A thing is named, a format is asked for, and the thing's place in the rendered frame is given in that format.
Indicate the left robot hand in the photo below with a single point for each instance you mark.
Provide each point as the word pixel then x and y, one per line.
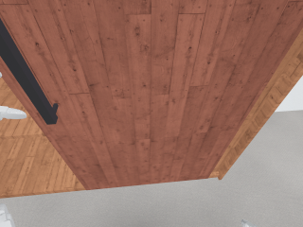
pixel 11 113

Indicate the handle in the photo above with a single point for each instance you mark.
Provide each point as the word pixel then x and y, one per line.
pixel 17 65

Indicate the robot left upper arm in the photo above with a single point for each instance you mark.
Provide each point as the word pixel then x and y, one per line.
pixel 5 217

